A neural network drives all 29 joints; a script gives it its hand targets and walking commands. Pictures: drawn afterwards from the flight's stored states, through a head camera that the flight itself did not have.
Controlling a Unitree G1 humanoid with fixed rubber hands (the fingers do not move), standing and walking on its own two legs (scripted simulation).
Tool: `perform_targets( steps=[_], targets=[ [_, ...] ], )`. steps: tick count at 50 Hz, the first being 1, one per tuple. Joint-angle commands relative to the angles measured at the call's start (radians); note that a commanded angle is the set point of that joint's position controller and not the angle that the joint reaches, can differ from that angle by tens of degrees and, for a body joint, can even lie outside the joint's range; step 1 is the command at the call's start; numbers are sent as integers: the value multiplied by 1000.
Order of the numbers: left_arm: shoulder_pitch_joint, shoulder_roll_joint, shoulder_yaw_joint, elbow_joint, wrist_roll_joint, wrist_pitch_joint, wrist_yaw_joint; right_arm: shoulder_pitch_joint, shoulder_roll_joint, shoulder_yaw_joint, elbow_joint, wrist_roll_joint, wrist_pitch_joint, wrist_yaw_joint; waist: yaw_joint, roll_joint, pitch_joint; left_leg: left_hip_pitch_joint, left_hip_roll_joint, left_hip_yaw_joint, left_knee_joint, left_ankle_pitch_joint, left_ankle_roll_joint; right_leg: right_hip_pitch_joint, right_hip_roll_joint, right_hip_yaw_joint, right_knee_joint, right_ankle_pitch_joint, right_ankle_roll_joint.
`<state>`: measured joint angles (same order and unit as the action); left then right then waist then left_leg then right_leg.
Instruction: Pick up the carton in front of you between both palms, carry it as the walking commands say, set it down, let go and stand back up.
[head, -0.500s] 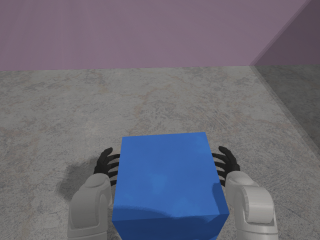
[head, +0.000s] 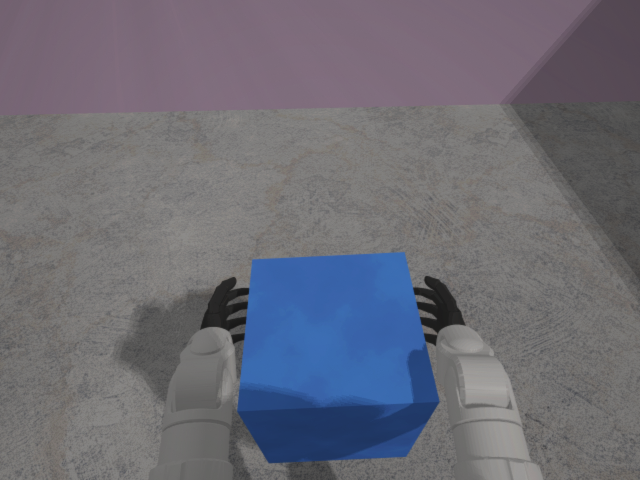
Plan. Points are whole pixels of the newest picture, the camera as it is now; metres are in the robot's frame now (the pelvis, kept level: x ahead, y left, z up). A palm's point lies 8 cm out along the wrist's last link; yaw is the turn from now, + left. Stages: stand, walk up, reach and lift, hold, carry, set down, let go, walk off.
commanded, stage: carry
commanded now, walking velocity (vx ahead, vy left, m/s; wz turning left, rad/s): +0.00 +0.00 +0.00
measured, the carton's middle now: (333, 363) +0.29 +0.00 -0.06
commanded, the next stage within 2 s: hold in 0.48 s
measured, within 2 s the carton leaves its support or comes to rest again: neither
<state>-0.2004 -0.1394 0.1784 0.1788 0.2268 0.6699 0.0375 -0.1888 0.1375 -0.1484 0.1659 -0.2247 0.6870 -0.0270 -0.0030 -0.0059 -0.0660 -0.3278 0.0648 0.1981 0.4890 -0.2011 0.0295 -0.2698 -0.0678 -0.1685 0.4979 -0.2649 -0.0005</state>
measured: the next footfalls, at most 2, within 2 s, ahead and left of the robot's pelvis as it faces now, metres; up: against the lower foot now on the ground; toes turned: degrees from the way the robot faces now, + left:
none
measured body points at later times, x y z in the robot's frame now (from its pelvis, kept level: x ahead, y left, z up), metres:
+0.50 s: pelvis +0.01 -0.01 +0.00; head +0.00 +0.00 +0.45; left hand +0.31 +0.15 +0.03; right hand +0.31 -0.15 +0.03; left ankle +0.04 +0.10 -0.74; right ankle +0.00 -0.11 -0.74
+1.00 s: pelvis -0.03 +0.00 +0.00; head -0.07 +0.01 +0.45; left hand +0.28 +0.14 +0.04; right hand +0.27 -0.16 +0.05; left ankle +0.03 +0.11 -0.74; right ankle -0.01 -0.12 -0.74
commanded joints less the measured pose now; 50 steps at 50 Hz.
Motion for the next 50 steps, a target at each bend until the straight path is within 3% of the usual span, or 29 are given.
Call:
perform_targets(
  steps=[1,6,24,25,26,28,29,31,32,38,43,46,49,50],
  targets=[
    [-404,-881,-598,-93,-248,-13,-224,-461,864,598,-145,259,-38,217,1,12,-295,147,104,-126,-45,192,-14,66,-94,108,-65,148,-14],
    [-363,-873,-592,-121,-246,41,-220,-412,855,588,-157,257,18,212,2,15,-286,144,107,-119,-33,223,-16,62,-95,104,-54,193,-11],
    [-408,-888,-561,-80,-237,41,-235,-449,883,557,-113,247,18,223,5,8,-266,148,106,-122,-36,211,-27,58,-96,106,-67,186,-13],
    [-315,-936,-553,-113,-239,41,-241,-355,909,540,-133,244,15,227,20,-41,-207,380,-161,-256,-72,406,4,179,131,258,-120,490,-29],
    [-332,-896,-546,-136,-241,28,-236,-388,862,538,-182,243,2,222,16,-49,-247,403,-143,-278,-67,493,9,196,142,281,-115,545,-18],
    [-317,-889,-522,-122,-211,26,-229,-362,844,513,-138,211,-5,207,6,-11,-246,427,-152,-289,-83,531,-10,226,129,284,-123,579,-23],
    [-327,-864,-503,-114,-188,23,-230,-359,820,476,-97,189,-9,209,22,-4,-210,412,-146,-280,-106,418,-10,213,130,276,-148,452,-27],
    [-384,-863,-528,-113,-199,20,-233,-383,832,465,-98,187,-17,213,-6,14,-172,402,-154,-281,-106,389,-16,216,136,270,-151,420,-27],
    [-401,-866,-546,-114,-220,18,-240,-394,834,466,-85,189,-17,213,-8,-8,-172,390,-156,-277,-109,350,-15,231,139,270,-166,375,-25],
    [-417,-889,-490,-38,-190,23,-242,-496,880,497,-66,217,-6,242,33,-5,-141,361,-161,-273,-134,202,-6,209,138,262,-169,233,-14],
    [-458,-912,-446,34,-165,29,-257,-550,901,450,11,201,0,259,34,-21,-68,364,-151,-274,-144,70,2,117,130,261,-185,65,-25],
    [-518,-940,-451,50,-177,27,-278,-560,922,430,47,189,-8,269,6,-9,-58,368,-152,-264,-138,20,-5,86,120,266,-202,-2,-38],
    [-549,-958,-451,70,-184,25,-294,-588,948,419,88,189,-10,280,15,-19,-67,393,-143,-269,-137,5,-6,60,117,261,-203,-35,-46],
    [-568,-966,-458,69,-187,25,-297,-592,956,415,83,190,-17,283,-2,-4,-74,408,-147,-265,-132,-17,-12,47,112,267,-207,-62,-53]
  ],
)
